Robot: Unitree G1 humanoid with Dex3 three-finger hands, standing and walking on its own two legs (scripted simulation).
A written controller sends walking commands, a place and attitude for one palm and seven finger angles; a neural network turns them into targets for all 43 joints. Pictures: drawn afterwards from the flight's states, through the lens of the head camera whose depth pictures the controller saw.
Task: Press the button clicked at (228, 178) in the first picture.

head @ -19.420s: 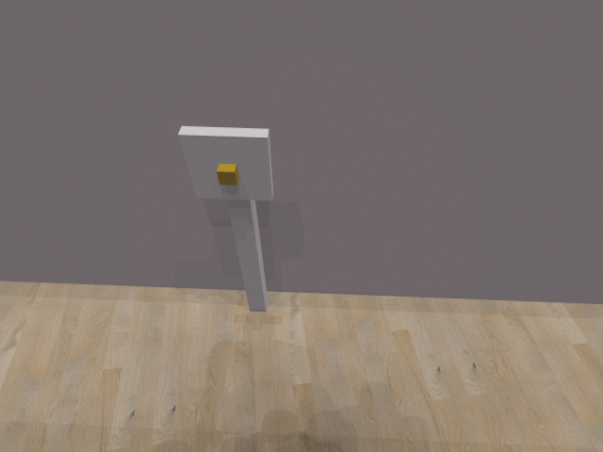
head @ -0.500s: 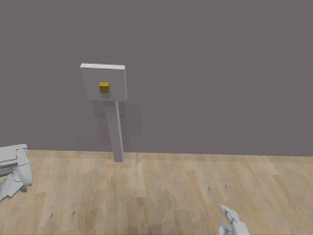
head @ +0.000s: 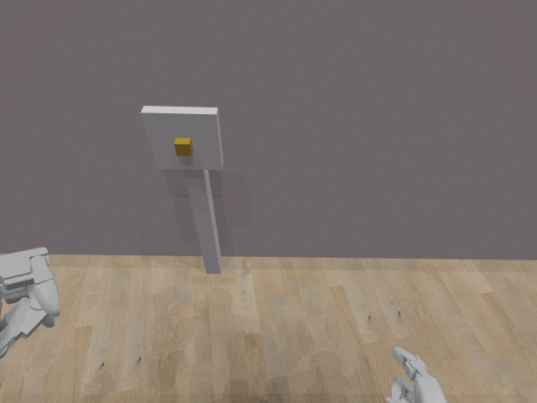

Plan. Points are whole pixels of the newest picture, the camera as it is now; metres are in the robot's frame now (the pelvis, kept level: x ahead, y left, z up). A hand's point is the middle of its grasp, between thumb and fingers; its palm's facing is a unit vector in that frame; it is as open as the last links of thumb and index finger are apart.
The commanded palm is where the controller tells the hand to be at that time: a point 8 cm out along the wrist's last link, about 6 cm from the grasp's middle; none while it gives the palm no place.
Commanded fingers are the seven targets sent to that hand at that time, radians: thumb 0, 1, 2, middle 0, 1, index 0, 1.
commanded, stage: let the arm hang, fingers relaxed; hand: left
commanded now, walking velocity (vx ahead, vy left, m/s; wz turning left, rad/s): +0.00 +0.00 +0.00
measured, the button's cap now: (184, 146) +0.71 +0.24 -0.05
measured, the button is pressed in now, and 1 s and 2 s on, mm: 0 0 0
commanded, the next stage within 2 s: stand and wait in 1.10 s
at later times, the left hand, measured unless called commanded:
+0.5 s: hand out of the picture -0.07 +0.20 -0.17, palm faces +0.05 -0.97 -0.22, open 4.7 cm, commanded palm none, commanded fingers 0.00 0.90 0.90 -0.35 -0.46 -0.35 -0.46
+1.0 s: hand out of the picture -0.04 +0.16 -0.17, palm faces +0.04 -0.99 -0.14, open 7.3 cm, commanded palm none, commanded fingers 0.00 0.90 0.90 -0.20 -0.30 -0.20 -0.30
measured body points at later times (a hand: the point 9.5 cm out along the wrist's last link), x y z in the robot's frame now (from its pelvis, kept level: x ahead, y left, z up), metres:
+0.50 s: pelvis -0.01 +0.01 +0.00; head +0.01 +0.02 +0.45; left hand -0.07 +0.26 -0.15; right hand -0.01 -0.22 -0.15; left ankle +0.03 +0.11 -0.74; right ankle -0.04 -0.09 -0.74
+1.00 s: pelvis -0.02 +0.01 +0.00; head -0.02 +0.01 +0.45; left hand -0.04 +0.21 -0.16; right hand -0.05 -0.18 -0.16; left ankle +0.03 +0.11 -0.74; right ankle -0.04 -0.09 -0.74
